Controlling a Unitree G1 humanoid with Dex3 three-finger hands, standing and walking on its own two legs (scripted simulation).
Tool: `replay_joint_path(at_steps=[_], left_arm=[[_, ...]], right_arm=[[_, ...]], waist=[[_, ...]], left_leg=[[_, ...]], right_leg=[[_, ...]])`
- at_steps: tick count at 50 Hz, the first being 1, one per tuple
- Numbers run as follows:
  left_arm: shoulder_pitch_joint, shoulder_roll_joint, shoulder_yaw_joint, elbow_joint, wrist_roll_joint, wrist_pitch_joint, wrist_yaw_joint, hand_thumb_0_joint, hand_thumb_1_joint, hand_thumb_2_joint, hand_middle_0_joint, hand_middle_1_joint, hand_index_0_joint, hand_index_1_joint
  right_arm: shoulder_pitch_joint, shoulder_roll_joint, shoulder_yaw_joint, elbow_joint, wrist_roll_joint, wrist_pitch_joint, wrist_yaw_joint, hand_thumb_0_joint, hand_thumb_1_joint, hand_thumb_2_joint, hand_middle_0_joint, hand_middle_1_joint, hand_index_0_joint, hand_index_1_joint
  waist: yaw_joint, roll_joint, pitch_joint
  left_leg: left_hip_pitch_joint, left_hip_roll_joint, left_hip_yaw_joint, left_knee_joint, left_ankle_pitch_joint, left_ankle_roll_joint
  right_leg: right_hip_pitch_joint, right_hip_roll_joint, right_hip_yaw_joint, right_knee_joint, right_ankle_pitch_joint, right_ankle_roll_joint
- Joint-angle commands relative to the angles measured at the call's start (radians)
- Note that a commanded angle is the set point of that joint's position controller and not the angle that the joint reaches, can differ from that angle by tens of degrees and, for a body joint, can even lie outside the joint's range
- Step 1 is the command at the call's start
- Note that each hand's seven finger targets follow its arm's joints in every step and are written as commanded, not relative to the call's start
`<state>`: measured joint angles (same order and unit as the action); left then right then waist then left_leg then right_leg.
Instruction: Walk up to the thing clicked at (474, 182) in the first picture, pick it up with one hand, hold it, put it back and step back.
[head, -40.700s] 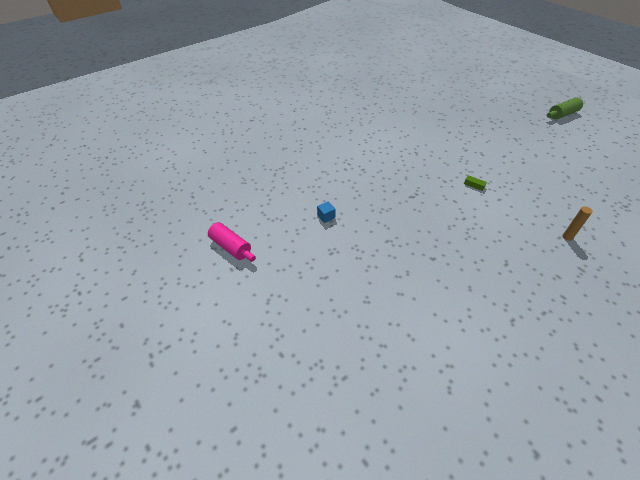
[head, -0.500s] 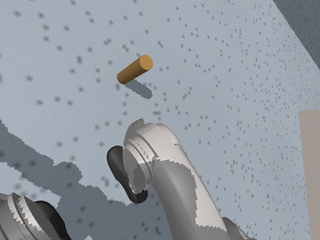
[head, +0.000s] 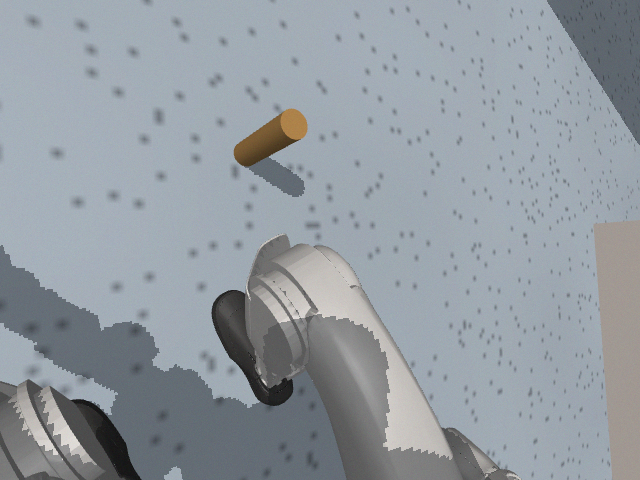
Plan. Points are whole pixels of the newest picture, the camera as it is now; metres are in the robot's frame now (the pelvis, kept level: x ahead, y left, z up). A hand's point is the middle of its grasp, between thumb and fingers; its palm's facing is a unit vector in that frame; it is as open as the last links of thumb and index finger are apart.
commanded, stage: close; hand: left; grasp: from above
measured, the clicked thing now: out of the picture +0.54 +0.28 -0.31
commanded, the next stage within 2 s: settle in 0.70 s
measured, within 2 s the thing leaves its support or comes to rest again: leaves its support in 1.14 s
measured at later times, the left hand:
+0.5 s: hand out of the picture +0.52 +0.28 -0.27, palm faces -0.46 -0.06 -0.89, open 7.1 cm
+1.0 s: hand out of the picture +0.52 +0.28 -0.27, palm faces -0.45 -0.07 -0.89, open 7.0 cm
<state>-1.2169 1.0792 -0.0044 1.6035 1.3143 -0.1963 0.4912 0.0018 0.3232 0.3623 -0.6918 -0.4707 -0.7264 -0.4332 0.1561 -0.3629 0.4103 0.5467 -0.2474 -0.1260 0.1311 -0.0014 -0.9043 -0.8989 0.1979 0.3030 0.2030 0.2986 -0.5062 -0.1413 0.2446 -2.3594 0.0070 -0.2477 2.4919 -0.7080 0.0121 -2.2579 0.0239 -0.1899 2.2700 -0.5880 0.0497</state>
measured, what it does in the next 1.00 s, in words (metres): stands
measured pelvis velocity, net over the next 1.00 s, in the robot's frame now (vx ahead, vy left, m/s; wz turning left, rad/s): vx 0.00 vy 0.00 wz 0.00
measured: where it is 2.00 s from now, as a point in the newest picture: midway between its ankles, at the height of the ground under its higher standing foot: (195, 421)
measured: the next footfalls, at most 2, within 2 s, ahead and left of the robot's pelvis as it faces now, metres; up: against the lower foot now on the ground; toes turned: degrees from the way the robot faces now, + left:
none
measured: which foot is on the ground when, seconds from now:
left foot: down 0.00-1.00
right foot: down 0.00-1.00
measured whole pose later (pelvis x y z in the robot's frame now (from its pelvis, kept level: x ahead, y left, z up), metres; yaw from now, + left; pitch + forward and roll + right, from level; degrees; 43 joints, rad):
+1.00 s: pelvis +0.00 +0.00 +0.00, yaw +0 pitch +31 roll -16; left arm -1.21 1.08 0.01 1.57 1.31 -0.20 0.46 0.00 0.48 0.20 -0.89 -0.29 -0.92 -0.24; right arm 0.16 -0.36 0.41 0.54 -0.25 -0.11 0.13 0.00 -0.92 -0.90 0.20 0.30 0.20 0.30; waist -0.49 -0.14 0.25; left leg -2.37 0.01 -0.24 2.50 -0.70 0.02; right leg -2.26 0.02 -0.19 2.27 -0.58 0.05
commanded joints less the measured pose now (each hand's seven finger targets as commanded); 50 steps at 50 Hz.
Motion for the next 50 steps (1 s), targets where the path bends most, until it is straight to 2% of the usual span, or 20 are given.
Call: replay_joint_path(at_steps=[1, 3, 6, 8, 10, 11, 15, 18, 21, 24, 25, 29, 30, 33, 38, 40, 43, 46, 47, 50], left_arm=[[-0.266, 0.167, 0.009, -0.102, -0.021, 0.009, 0.038, 0.0, 0.444, 0.315, -0.763, -0.445, -0.805, -0.402], [-0.251, 0.152, -0.008, -0.077, -0.033, 0.015, 0.025, 0.0, 0.444, 0.313, -0.763, -0.446, -0.805, -0.403], [-0.262, 0.173, -0.003, -0.098, -0.042, 0.009, 0.009, 0.0, 0.476, 0.283, -0.789, -0.43, -0.834, -0.384], [-0.254, 0.165, -0.013, -0.097, -0.047, 0.002, -0.005, 0.0, 0.493, 0.267, -0.795, -0.432, -0.844, -0.382], [-0.267, 0.19, 0.0, -0.126, -0.042, -0.008, -0.009, 0.0, 0.503, 0.252, -0.806, -0.414, -0.854, -0.365], [-0.246, 0.162, -0.009, -0.113, -0.043, -0.012, -0.014, 0.0, 0.518, 0.251, -0.817, -0.411, -0.865, -0.362], [-0.25, 0.166, -0.02, -0.125, -0.038, -0.021, -0.011, 0.0, 0.543, 0.258, -0.838, -0.404, -0.884, -0.357], [-0.248, 0.175, -0.018, -0.112, -0.039, -0.025, -0.005, 0.0, 0.575, 0.265, -0.873, -0.386, -0.915, -0.344], [-0.26, 0.188, -0.007, -0.146, -0.033, -0.022, 0.006, 0.0, 0.616, 0.296, -0.91, -0.387, -0.947, -0.349], [-0.231, 0.159, -0.022, -0.109, -0.032, -0.015, 0.008, 0.0, 0.643, 0.311, -0.934, -0.384, -0.968, -0.348], [-0.259, 0.182, -0.004, -0.152, -0.034, -0.019, 0.011, 0.0, 0.657, 0.311, -0.938, -0.394, -0.975, -0.356], [-0.258, 0.198, 0.005, -0.129, -0.029, -0.015, 0.019, 0.0, 0.705, 0.305, -0.97, -0.39, -1.009, -0.35], [-0.249, 0.182, -0.003, -0.122, -0.024, -0.013, 0.016, 0.0, 0.705, 0.304, -0.972, -0.384, -1.01, -0.345], [-0.249, 0.203, 0.001, -0.107, -0.024, -0.006, 0.017, 0.0, 0.718, 0.289, -0.98, -0.379, -1.02, -0.338], [-0.255, 0.183, 0.009, -0.128, -0.023, -0.011, 0.019, 0.0, 0.747, 0.316, -1.003, -0.393, -1.041, -0.354], [-0.247, 0.197, 0.009, -0.104, -0.018, -0.007, 0.022, 0.0, 0.781, 0.333, -1.039, -0.388, -1.073, -0.354], [-0.241, 0.183, 0.009, -0.124, -0.022, -0.006, 0.015, 0.0, 0.633, 0.262, -0.992, -0.32, -1.026, -0.289], [-0.251, 0.202, 0.015, -0.148, -0.023, 0.001, 0.007, 0.0, 0.585, 0.231, -0.963, -0.292, -0.993, -0.264], [-0.269, 0.229, 0.032, -0.175, -0.025, 0.0, 0.011, 0.0, 0.581, 0.233, -0.968, -0.281, -0.994, -0.256], [-0.258, 0.236, 0.056, -0.187, -0.017, 0.004, 0.004, 0.0, 0.586, 0.201, -0.973, -0.259, -1.001, -0.233]], right_arm=[[0.238, -0.339, -0.095, 0.054, 0.006, 0.016, -0.011, 0.0, -0.9, -0.902, 0.199, 0.3, 0.199, 0.3], [0.239, -0.337, -0.094, 0.052, 0.007, 0.017, -0.01, 0.0, -0.901, -0.902, 0.199, 0.3, 0.199, 0.3], [0.234, -0.341, -0.094, 0.051, 0.01, 0.021, -0.015, 0.0, -0.902, -0.903, 0.199, 0.3, 0.199, 0.3], [0.233, -0.345, -0.095, 0.047, 0.011, 0.022, -0.015, 0.0, -0.902, -0.903, 0.199, 0.3, 0.199, 0.3], [0.231, -0.352, -0.094, 0.044, 0.008, 0.025, -0.017, 0.0, -0.901, -0.902, 0.199, 0.3, 0.199, 0.3], [0.227, -0.35, -0.091, 0.038, 0.007, 0.024, -0.017, 0.0, -0.9, -0.902, 0.199, 0.3, 0.199, 0.3], [0.24, -0.341, -0.088, 0.042, 0.004, 0.027, -0.019, 0.0, -0.9, -0.901, 0.199, 0.3, 0.199, 0.3], [0.229, -0.338, -0.084, 0.039, 0.003, 0.031, -0.02, 0.0, -0.9, -0.902, 0.199, 0.3, 0.199, 0.3], [0.235, -0.337, -0.084, 0.05, 0.003, 0.03, -0.021, 0.0, -0.901, -0.902, 0.199, 0.3, 0.199, 0.3], [0.227, -0.334, -0.08, 0.042, 0.001, 0.025, -0.02, 0.0, -0.901, -0.902, 0.199, 0.3, 0.199, 0.3], [0.234, -0.341, -0.083, 0.049, 0.002, 0.027, -0.019, 0.0, -0.901, -0.902, 0.199, 0.3, 0.199, 0.3], [0.238, -0.34, -0.085, 0.051, 0.003, 0.03, -0.02, 0.0, -0.901, -0.902, 0.199, 0.3, 0.199, 0.3], [0.233, -0.334, -0.082, 0.044, 0.002, 0.029, -0.018, 0.0, -0.9, -0.902, 0.199, 0.3, 0.199, 0.3], [0.222, -0.34, -0.089, 0.035, 0.006, 0.028, -0.021, 0.0, -0.902, -0.903, 0.199, 0.3, 0.199, 0.3], [0.231, -0.342, -0.092, 0.041, 0.003, 0.031, -0.02, 0.0, -0.902, -0.903, 0.199, 0.3, 0.199, 0.3], [0.223, -0.343, -0.091, 0.036, 0.003, 0.033, -0.021, 0.0, -0.903, -0.903, 0.199, 0.3, 0.199, 0.3], [0.232, -0.344, -0.093, 0.034, 0.003, 0.031, -0.017, 0.0, -0.92, -0.906, 0.2, 0.3, 0.2, 0.3], [0.228, -0.342, -0.095, 0.032, 0.004, 0.025, -0.017, 0.0, -0.922, -0.906, 0.2, 0.3, 0.2, 0.3], [0.228, -0.346, -0.1, 0.036, 0.006, 0.03, -0.02, 0.0, -0.923, -0.907, 0.2, 0.3, 0.2, 0.3], [0.249, -0.337, -0.106, 0.039, 0.006, 0.034, -0.016, 0.0, -0.923, -0.908, 0.2, 0.3, 0.199, 0.3]], waist=[[-0.099, 0.607, -0.642], [-0.101, 0.577, -0.633], [-0.086, 0.581, -0.632], [-0.091, 0.574, -0.622], [-0.083, 0.599, -0.653], [-0.088, 0.585, -0.627], [-0.093, 0.574, -0.655], [-0.086, 0.579, -0.645], [-0.081, 0.61, -0.664], [-0.088, 0.577, -0.632], [-0.089, 0.597, -0.644], [-0.086, 0.587, -0.665], [-0.087, 0.588, -0.653], [-0.079, 0.583, -0.642], [-0.084, 0.616, -0.643], [-0.079, 0.599, -0.645], [-0.083, 0.604, -0.637], [-0.076, 0.599, -0.637], [-0.065, 0.614, -0.667], [-0.059, 0.636, -0.706]], left_leg=[[0.5, 0.051, 0.069, -0.224, 0.291, -0.015], [0.465, 0.048, 0.076, -0.228, 0.266, -0.008], [0.467, 0.052, 0.066, -0.236, 0.242, -0.014], [0.467, 0.052, 0.06, -0.247, 0.222, -0.016], [0.501, 0.056, 0.052, -0.247, 0.24, -0.023], [0.501, 0.056, 0.047, -0.237, 0.244, -0.023], [0.494, 0.051, 0.063, -0.241, 0.241, -0.014], [0.486, 0.051, 0.061, -0.247, 0.218, -0.015], [0.514, 0.054, 0.064, -0.239, 0.262, -0.02], [0.492, 0.05, 0.069, -0.227, 0.27, -0.016], [0.49, 0.053, 0.063, -0.227, 0.283, -0.018], [0.483, 0.052, 0.068, -0.232, 0.279, -0.015], [0.488, 0.051, 0.067, -0.231, 0.28, -0.015], [0.477, 0.05, 0.072, -0.242, 0.235, -0.013], [0.52, 0.057, 0.05, -0.245, 0.278, -0.025], [0.492, 0.054, 0.057, -0.243, 0.254, -0.02], [0.515, 0.055, 0.053, -0.239, 0.274, -0.023], [0.502, 0.052, 0.064, -0.24, 0.243, -0.018], [0.507, 0.053, 0.065, -0.244, 0.241, -0.019], [0.529, 0.051, 0.073, -0.245, 0.273, -0.021]], right_leg=[[0.418, 0.033, -0.086, -0.178, 0.268, -0.078], [0.449, 0.039, -0.083, -0.186, 0.255, -0.074], [0.421, 0.031, -0.086, -0.191, 0.225, -0.078], [0.416, 0.033, -0.09, -0.186, 0.202, -0.078], [0.415, 0.029, -0.092, -0.181, 0.21, -0.082], [0.386, 0.024, -0.091, -0.177, 0.212, -0.081], [0.459, 0.034, -0.086, -0.186, 0.228, -0.072], [0.443, 0.036, -0.088, -0.191, 0.207, -0.075], [0.447, 0.035, -0.085, -0.188, 0.24, -0.076], [0.44, 0.034, -0.082, -0.186, 0.251, -0.077], [0.442, 0.033, -0.085, -0.188, 0.259, -0.076], [0.476, 0.037, -0.085, -0.189, 0.266, -0.075], [0.456, 0.034, -0.083, -0.183, 0.265, -0.076], [0.451, 0.038, -0.083, -0.192, 0.222, -0.078], [0.411, 0.029, -0.091, -0.18, 0.245, -0.08], [0.43, 0.032, -0.091, -0.183, 0.236, -0.08], [0.401, 0.03, -0.09, -0.176, 0.237, -0.081], [0.407, 0.029, -0.08, -0.186, 0.217, -0.08], [0.428, 0.03, -0.08, -0.192, 0.219, -0.082], [0.454, 0.031, -0.077, -0.185, 0.251, -0.083]])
